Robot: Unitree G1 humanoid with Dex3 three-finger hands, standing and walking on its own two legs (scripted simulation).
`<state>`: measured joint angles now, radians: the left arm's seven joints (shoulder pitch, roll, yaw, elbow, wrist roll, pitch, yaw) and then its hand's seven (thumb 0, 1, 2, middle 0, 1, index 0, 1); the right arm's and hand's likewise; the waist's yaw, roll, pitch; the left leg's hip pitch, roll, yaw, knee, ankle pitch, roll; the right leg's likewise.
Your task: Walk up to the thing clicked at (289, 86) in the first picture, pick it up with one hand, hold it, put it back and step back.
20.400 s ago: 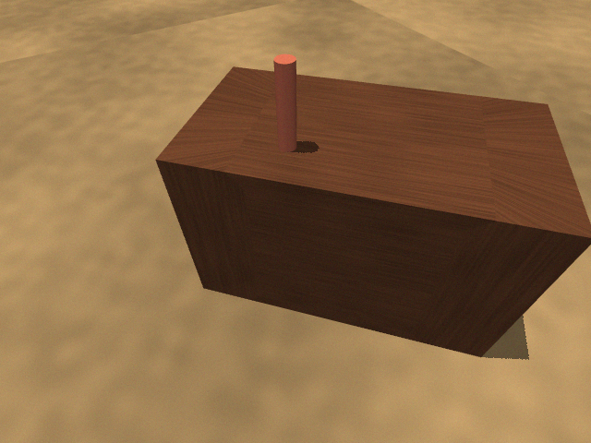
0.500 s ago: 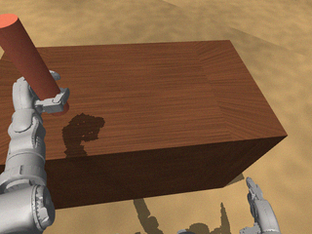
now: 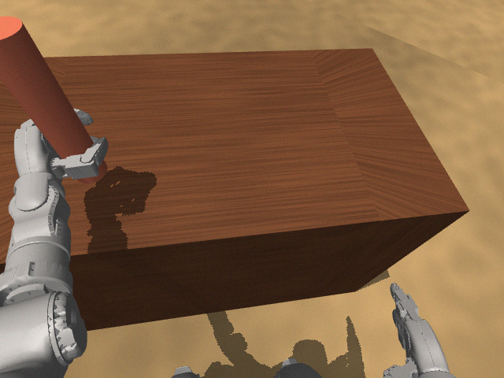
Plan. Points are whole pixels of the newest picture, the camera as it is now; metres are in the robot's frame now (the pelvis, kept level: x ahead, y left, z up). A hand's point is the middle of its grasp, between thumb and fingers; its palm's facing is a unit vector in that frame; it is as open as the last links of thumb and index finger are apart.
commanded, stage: lower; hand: left
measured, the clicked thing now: (55, 117) +0.48 +0.23 +0.14
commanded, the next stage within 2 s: loosen in 1.04 s
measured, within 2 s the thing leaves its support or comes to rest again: rests again in 0.88 s
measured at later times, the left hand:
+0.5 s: hand (94, 160) +0.50 +0.22 +0.02, palm faces +0.20 -0.98 -0.03, open 7.0 cm
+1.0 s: hand (102, 169) +0.50 +0.22 -0.01, palm faces +0.19 -0.98 -0.03, open 7.0 cm
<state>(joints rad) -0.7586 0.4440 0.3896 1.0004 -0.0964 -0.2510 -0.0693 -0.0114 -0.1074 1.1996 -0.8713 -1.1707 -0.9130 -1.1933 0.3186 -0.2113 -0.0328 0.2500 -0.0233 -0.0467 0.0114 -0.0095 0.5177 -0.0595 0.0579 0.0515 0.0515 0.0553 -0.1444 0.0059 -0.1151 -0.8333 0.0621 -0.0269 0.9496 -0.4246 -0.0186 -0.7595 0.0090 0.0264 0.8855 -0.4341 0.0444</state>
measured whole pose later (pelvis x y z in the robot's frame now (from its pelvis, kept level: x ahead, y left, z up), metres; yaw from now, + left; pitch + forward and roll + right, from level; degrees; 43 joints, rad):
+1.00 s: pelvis -0.01 +0.00 -0.04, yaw +0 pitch +25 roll -4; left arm -0.78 0.53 0.45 1.10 -0.04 -0.40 -0.08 -0.01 -0.10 1.20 -0.87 -1.17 -0.91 -1.19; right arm 0.36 -0.24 -0.01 0.01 -0.05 0.02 0.05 -0.01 0.51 -0.06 0.06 0.05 0.05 0.06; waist -0.23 0.00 -0.13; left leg -1.10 0.07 -0.06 1.16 -0.50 -0.03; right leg -1.01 0.02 0.00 1.09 -0.51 0.04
